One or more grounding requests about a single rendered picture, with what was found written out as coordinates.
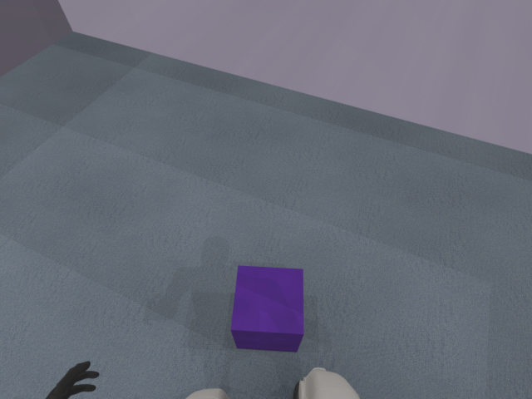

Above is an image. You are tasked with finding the right robot shin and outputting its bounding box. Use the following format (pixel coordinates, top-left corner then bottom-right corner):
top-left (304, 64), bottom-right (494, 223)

top-left (308, 367), bottom-right (326, 375)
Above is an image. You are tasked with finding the right robot thigh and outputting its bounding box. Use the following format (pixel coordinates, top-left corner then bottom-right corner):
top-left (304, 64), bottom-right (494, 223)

top-left (298, 371), bottom-right (360, 399)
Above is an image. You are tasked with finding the carton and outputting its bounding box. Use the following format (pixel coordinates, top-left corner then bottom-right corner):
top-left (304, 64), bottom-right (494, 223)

top-left (231, 266), bottom-right (304, 352)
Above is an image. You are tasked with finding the robot left hand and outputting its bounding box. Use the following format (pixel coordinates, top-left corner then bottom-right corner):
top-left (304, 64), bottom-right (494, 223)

top-left (46, 361), bottom-right (99, 399)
